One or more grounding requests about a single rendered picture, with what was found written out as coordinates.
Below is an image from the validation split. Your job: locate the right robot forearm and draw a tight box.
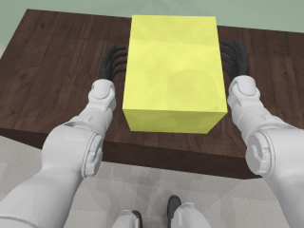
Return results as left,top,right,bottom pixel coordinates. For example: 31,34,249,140
227,75,298,146

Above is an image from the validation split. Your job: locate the right robot hand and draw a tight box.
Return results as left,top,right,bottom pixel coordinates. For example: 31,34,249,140
219,38,250,83

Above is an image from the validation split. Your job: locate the left robot hand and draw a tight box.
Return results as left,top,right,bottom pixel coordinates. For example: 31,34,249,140
98,44,127,83

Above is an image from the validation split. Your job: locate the pedestal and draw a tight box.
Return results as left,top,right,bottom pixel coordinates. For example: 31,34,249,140
0,9,304,180

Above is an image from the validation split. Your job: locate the left robot upper arm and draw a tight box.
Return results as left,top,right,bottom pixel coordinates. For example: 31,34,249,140
0,124,104,228

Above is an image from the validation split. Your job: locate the right robot upper arm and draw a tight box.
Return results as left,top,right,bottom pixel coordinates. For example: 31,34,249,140
245,128,304,228

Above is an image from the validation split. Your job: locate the carton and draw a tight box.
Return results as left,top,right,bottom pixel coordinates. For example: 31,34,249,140
123,14,228,134

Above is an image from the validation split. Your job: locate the robot right thigh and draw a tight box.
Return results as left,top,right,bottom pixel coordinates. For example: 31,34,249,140
176,207,212,228

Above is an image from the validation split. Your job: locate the left robot forearm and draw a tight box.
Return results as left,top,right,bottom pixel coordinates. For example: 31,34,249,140
41,79,117,164

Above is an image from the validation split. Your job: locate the right robot foot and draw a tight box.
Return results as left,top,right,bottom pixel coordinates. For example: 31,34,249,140
167,195,181,228

